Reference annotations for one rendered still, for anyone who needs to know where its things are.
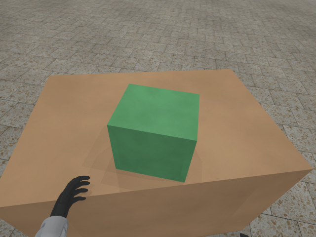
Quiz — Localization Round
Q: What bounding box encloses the carton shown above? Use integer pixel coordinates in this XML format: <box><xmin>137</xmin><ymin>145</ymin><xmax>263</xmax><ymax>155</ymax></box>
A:
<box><xmin>107</xmin><ymin>84</ymin><xmax>200</xmax><ymax>182</ymax></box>

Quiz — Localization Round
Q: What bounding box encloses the robot left hand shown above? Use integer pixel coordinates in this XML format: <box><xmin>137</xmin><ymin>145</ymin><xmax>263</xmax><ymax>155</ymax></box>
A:
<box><xmin>50</xmin><ymin>176</ymin><xmax>90</xmax><ymax>218</ymax></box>

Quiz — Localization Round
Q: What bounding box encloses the left robot forearm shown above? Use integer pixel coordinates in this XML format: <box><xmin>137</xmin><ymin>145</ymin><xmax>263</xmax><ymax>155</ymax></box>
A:
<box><xmin>35</xmin><ymin>216</ymin><xmax>69</xmax><ymax>237</ymax></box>

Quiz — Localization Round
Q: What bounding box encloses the pedestal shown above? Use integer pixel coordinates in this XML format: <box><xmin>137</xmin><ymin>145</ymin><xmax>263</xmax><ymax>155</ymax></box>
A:
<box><xmin>0</xmin><ymin>69</ymin><xmax>313</xmax><ymax>237</ymax></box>

